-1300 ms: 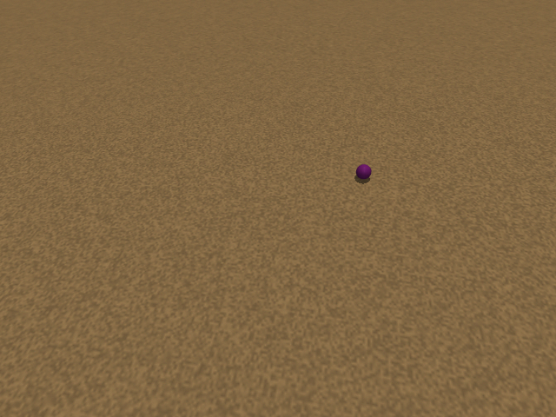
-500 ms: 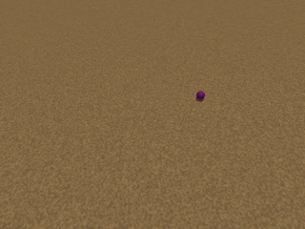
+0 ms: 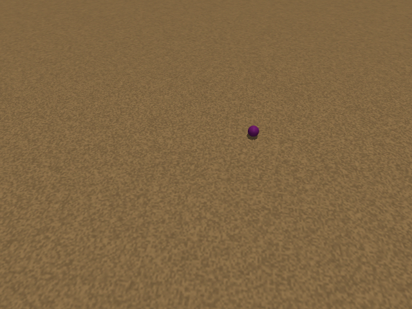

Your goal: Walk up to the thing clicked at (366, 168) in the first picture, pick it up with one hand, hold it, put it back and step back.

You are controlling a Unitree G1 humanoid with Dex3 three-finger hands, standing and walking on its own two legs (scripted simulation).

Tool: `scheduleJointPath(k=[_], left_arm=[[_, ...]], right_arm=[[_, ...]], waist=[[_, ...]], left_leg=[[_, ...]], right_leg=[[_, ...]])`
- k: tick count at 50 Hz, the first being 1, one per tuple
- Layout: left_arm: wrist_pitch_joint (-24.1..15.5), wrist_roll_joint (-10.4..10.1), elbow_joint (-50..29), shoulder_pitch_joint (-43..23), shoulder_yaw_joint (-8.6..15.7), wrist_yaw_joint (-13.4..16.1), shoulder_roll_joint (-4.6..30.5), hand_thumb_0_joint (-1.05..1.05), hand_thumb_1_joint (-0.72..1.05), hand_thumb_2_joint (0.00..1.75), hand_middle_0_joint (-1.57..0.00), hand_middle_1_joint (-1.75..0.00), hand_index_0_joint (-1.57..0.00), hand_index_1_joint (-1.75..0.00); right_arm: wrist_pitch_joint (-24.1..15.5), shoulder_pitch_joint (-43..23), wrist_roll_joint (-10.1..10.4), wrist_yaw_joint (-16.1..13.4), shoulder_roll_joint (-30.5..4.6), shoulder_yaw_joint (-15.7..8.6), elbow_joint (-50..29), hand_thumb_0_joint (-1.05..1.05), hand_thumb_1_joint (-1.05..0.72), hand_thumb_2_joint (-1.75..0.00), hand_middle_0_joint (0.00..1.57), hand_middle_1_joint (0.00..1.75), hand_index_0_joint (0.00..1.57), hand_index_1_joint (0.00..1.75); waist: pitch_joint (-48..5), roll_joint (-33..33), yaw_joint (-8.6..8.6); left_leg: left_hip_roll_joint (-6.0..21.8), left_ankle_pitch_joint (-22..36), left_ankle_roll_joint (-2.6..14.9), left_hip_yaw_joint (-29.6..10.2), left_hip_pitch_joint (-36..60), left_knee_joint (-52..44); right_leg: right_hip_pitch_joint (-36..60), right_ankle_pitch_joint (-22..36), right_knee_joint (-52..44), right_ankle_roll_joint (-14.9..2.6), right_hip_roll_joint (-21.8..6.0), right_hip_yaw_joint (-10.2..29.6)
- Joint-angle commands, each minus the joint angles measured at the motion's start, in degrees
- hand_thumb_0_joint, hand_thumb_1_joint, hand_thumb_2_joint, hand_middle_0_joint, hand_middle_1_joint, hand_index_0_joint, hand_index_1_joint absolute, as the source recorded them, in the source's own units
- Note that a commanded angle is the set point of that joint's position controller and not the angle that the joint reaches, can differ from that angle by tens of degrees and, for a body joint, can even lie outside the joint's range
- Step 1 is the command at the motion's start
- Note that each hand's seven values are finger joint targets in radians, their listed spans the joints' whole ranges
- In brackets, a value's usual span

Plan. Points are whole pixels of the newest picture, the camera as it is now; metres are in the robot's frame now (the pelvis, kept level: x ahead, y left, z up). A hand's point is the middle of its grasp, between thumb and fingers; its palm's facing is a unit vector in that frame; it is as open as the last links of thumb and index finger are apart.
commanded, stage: walk up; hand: left
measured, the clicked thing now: (253, 131) +1.40 -0.31 -0.74
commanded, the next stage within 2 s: none
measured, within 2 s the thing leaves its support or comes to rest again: neither
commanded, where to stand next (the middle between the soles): +1.03 -0.57 m, yaw +1 degrees
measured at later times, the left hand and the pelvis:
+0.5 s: hand (150, 289) +0.22 +0.16 -0.17, palm faces -0.03 -0.96 -0.29, open 7.4 cm; pelvis +0.18 -0.11 -0.02, yaw -2 degrees
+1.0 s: hand (212, 172) +0.53 +0.01 -0.13, palm faces -0.09 -0.92 -0.38, open 7.4 cm; pelvis +0.39 -0.26 -0.02, yaw -5 degrees
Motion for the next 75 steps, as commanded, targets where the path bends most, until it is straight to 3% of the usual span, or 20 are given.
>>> scheduleJointPath(k=[1,7,8,9,10,14,19,23,25,26,32,41,44,45,46,51,58,64,67,75], left_arm=[[-1.71,-0.39,-8.33,-6.62,2.51,-2.09,9.47,0.00,0.90,0.90,-0.20,-0.30,-0.20,-0.30],[-2.94,-0.16,-3.09,10.07,4.56,-1.05,12.36,0.00,0.90,0.90,-0.20,-0.30,-0.20,-0.30],[-3.56,0.41,-2.35,16.69,5.98,0.05,16.78,0.00,0.90,0.90,-0.20,-0.30,-0.20,-0.30],[-3.89,0.01,-5.38,14.92,6.20,0.66,20.77,0.00,0.90,0.90,-0.20,-0.30,-0.20,-0.30],[-3.86,-0.90,-8.04,7.48,5.83,0.78,21.92,0.00,0.90,0.90,-0.20,-0.30,-0.20,-0.30],[-4.12,-1.48,-10.55,0.25,3.95,1.66,15.32,0.00,0.90,0.90,-0.20,-0.30,-0.20,-0.30],[-4.43,-1.09,-13.51,0.72,3.30,1.23,14.10,0.00,0.90,0.90,-0.20,-0.30,-0.20,-0.30],[-3.84,-0.87,-15.84,-1.92,1.56,0.63,10.32,0.00,0.90,0.90,-0.20,-0.30,-0.20,-0.30],[-3.66,-1.05,-16.65,1.85,0.29,0.85,5.31,0.00,0.90,0.90,-0.20,-0.30,-0.20,-0.30],[-3.22,-0.77,-15.36,4.20,1.64,1.28,12.11,0.00,0.90,0.90,-0.20,-0.30,-0.20,-0.30],[-3.36,-1.30,-12.33,4.09,2.18,-0.20,11.11,0.00,0.90,0.90,-0.20,-0.30,-0.20,-0.30],[-2.99,-1.83,-12.54,-0.99,2.64,-1.75,9.29,0.00,0.90,0.90,-0.20,-0.30,-0.20,-0.30],[-4.02,-1.11,-8.49,16.12,6.31,0.24,17.25,0.00,0.90,0.90,-0.20,-0.30,-0.20,-0.30],[-4.27,-2.34,-10.27,14.94,6.36,0.97,21.64,0.00,0.90,0.90,-0.20,-0.30,-0.20,-0.30],[-4.11,-2.79,-12.19,9.64,5.92,1.25,20.46,0.00,0.90,0.90,-0.20,-0.30,-0.20,-0.30],[-5.30,-2.34,-14.41,2.93,3.36,2.16,12.76,0.00,0.90,0.90,-0.20,-0.30,-0.20,-0.30],[-5.57,-1.50,-17.04,8.73,2.80,1.89,11.94,0.00,0.90,0.90,-0.20,-0.30,-0.20,-0.30],[-4.73,-1.85,-19.46,6.66,1.26,2.12,10.17,0.00,0.90,0.90,-0.20,-0.30,-0.20,-0.30],[-3.60,-1.90,-18.71,10.93,1.68,2.88,12.80,0.00,0.90,0.90,-0.20,-0.30,-0.20,-0.30],[-2.19,-1.53,-15.49,9.32,1.88,0.29,9.34,0.00,0.90,0.90,-0.20,-0.30,-0.20,-0.30]], right_arm=[[-1.78,-5.34,-0.34,-1.15,-19.78,-5.26,-7.47,0.00,-0.90,-0.90,0.20,0.30,0.20,0.30],[-0.58,-7.62,-0.80,-1.28,-16.78,-4.12,-7.73,0.00,-0.90,-0.90,0.20,0.30,0.20,0.30],[-0.35,-4.76,-0.48,-1.21,-12.04,-2.25,-8.12,0.00,-0.90,-0.90,0.20,0.30,0.20,0.30],[-0.63,-4.41,1.50,-0.93,-10.72,-1.00,-10.74,0.00,-0.90,-0.90,0.20,0.30,0.20,0.30],[-0.40,-5.48,1.20,-1.12,-15.91,-2.65,-9.69,0.00,-0.90,-0.90,0.20,0.30,0.20,0.30],[-0.60,3.46,2.60,0.10,-16.49,-2.59,-5.40,0.00,-0.90,-0.90,0.20,0.30,0.20,0.30],[-1.12,2.78,1.76,1.11,-14.61,-2.93,-8.76,0.00,-0.90,-0.90,0.20,0.30,0.20,0.30],[-2.52,13.76,0.97,-0.50,-16.45,-4.93,-6.85,0.00,-0.90,-0.90,0.20,0.30,0.20,0.30],[-3.36,18.95,-0.12,-2.07,-24.09,-6.61,-8.98,0.00,-0.90,-0.90,0.20,0.30,0.20,0.30],[-3.42,11.53,2.20,-2.09,-25.16,-6.50,-11.55,0.00,-0.90,-0.90,0.20,0.30,0.20,0.30],[-4.11,5.02,1.84,-1.42,-18.78,-3.73,-12.76,0.00,-0.90,-0.90,0.20,0.30,0.20,0.30],[-2.98,3.13,1.89,-1.40,-21.14,-4.12,-13.19,0.00,-0.90,-0.90,0.20,0.30,0.20,0.30],[-2.16,6.81,2.13,-1.76,-13.51,-1.24,-13.72,0.00,-0.90,-0.90,0.20,0.30,0.20,0.30],[-2.02,6.07,3.34,-2.05,-13.58,-1.04,-15.66,0.00,-0.90,-0.90,0.20,0.30,0.20,0.30],[-1.39,2.81,2.45,-2.47,-17.62,-2.15,-13.98,0.00,-0.90,-0.90,0.20,0.30,0.20,0.30],[-0.92,10.19,2.28,-0.55,-15.85,-1.85,-8.39,0.00,-0.90,-0.90,0.20,0.30,0.20,0.30],[-1.44,1.06,1.84,0.09,-13.32,-1.34,-12.76,0.00,-0.90,-0.90,0.20,0.30,0.20,0.30],[-2.56,12.32,2.06,-1.19,-14.42,-2.83,-11.03,0.00,-0.90,-0.90,0.20,0.30,0.20,0.30],[-2.69,16.74,3.14,-2.87,-24.58,-5.84,-13.55,0.00,-0.90,-0.90,0.20,0.30,0.20,0.30],[-3.70,6.07,2.25,-2.10,-19.56,-3.15,-15.05,0.00,-0.90,-0.90,0.20,0.30,0.20,0.30]], waist=[[4.42,13.81,0.10],[-1.18,-0.22,8.41],[-2.96,-17.12,11.24],[-1.47,-22.60,9.54],[2.92,-12.10,6.55],[2.94,-8.99,0.48],[2.61,-5.68,1.19],[-2.22,5.76,-5.83],[-2.92,18.74,-6.98],[-0.84,11.12,-4.15],[3.83,10.55,-0.24],[-0.76,11.63,1.31],[-7.85,-13.61,10.41],[-7.42,-21.74,8.53],[-4.21,-10.20,7.40],[1.29,-7.29,1.03],[2.33,-4.20,4.67],[-4.68,4.37,-3.25],[-9.77,7.83,-5.08],[2.12,11.58,0.41]], left_leg=[[16.18,-17.70,10.76,-10.69,-5.76,-12.37],[8.26,-18.68,6.44,1.75,-23.51,14.80],[1.19,-19.28,4.78,7.02,-31.69,36.42],[-4.11,-21.79,2.29,2.19,-39.01,46.93],[1.22,-17.46,2.36,-5.16,-34.35,49.71],[5.67,-9.55,1.99,-2.72,-24.96,37.72],[4.29,-4.61,1.27,0.50,-16.86,20.31],[0.99,2.95,2.30,2.42,12.00,11.02],[23.55,-32.52,8.14,-41.13,13.87,-9.81],[27.67,-37.99,12.81,-46.04,7.46,-13.92],[17.35,-2.07,12.11,-10.68,-3.91,-6.60],[14.37,8.32,8.20,1.06,-9.98,1.89],[4.24,5.51,3.45,6.06,-25.34,42.82],[-1.27,-15.25,2.42,3.78,-37.95,50.51],[3.44,-13.85,2.88,-3.25,-35.70,54.35],[6.52,-1.68,1.75,-1.25,-26.31,41.16],[4.99,1.53,0.26,1.78,-26.68,21.30],[-0.52,7.46,4.01,4.36,4.72,8.45],[28.85,-12.39,17.47,-43.61,15.33,-4.63],[16.16,4.00,12.64,-6.93,-8.51,-4.89]], right_leg=[[-4.11,1.57,-6.28,0.96,-5.87,-0.59],[27.91,3.80,-16.10,0.29,0.23,-10.32],[33.48,-12.41,-26.82,-2.34,-3.87,0.25],[27.38,-28.94,-43.20,-8.94,-17.74,30.12],[16.89,-34.57,-46.34,-13.79,-21.36,37.08],[10.48,-15.88,-38.39,-11.68,-13.01,12.67],[7.76,-7.87,-36.89,-12.38,-12.25,6.73],[-9.55,-6.96,-17.74,-8.50,-5.36,-2.66],[-23.47,-8.51,14.66,-2.78,6.33,-2.05],[-21.55,-6.72,18.67,-2.79,2.29,3.64],[-12.47,3.31,6.67,1.02,-4.51,0.35],[9.55,11.60,-13.12,-0.81,-1.69,-10.98],[31.61,-6.82,-24.16,-4.88,-6.80,3.36],[32.01,-13.93,-38.16,-10.08,-20.07,30.35],[24.28,-18.87,-37.88,-12.88,-20.89,30.59],[9.93,-0.50,-35.11,-10.12,-9.31,4.69],[15.40,13.00,-34.09,-11.15,-11.55,2.27],[5.83,28.18,-11.89,-7.20,-6.21,-5.81],[-15.94,-10.67,20.62,-1.60,2.82,0.65],[-7.74,2.44,6.58,0.90,-5.23,-2.47]])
